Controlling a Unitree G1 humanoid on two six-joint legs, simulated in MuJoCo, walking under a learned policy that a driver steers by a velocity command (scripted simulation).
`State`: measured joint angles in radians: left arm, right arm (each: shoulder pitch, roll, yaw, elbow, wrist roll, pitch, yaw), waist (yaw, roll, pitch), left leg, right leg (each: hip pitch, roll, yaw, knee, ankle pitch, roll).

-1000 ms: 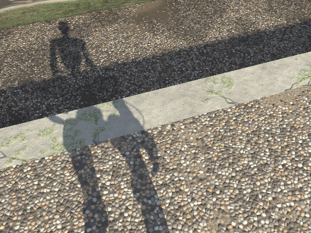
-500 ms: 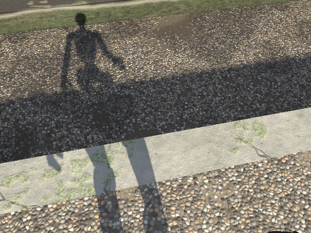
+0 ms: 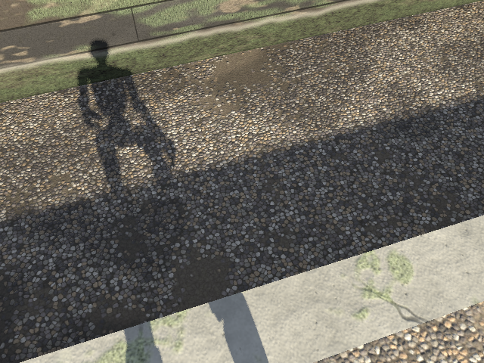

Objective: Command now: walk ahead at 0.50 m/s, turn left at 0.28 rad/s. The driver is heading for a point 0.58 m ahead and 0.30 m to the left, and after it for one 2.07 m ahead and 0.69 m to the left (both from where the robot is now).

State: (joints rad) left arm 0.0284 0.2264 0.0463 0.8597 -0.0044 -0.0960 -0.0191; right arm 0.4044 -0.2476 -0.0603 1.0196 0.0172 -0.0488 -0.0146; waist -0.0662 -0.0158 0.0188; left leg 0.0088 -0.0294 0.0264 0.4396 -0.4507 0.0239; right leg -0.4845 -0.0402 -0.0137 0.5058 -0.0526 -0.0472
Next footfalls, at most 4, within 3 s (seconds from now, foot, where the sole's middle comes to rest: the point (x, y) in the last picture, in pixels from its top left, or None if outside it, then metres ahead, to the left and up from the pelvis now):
0.50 left None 0.36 0.17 -0.76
1.08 right None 0.38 -0.03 -0.76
1.56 left None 0.31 0.20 -0.76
1.96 right None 0.46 0.20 -0.76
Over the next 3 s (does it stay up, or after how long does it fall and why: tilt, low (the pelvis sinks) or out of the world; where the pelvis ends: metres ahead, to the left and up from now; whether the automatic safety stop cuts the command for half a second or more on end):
stays up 0.28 0.19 0.02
